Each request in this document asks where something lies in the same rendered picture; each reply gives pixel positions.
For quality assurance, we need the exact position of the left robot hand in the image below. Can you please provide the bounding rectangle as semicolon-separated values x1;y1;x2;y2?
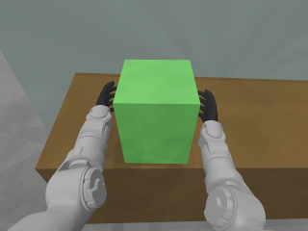
95;81;117;112

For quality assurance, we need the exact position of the left robot upper arm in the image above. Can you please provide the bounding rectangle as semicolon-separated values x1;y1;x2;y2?
7;166;107;231

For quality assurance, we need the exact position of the pedestal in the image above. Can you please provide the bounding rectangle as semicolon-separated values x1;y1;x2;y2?
35;72;308;224

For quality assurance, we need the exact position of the carton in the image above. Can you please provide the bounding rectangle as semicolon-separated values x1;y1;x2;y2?
113;60;201;165

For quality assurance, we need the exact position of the robot left forearm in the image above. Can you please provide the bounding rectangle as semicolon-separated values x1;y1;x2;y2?
45;105;112;204

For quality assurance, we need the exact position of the right robot hand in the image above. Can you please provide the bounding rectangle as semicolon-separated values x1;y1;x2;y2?
197;90;218;123

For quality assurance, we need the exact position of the right robot upper arm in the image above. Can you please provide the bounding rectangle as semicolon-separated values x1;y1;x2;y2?
204;186;274;231

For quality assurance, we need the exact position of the robot right forearm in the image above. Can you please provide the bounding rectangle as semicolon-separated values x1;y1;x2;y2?
197;120;255;197

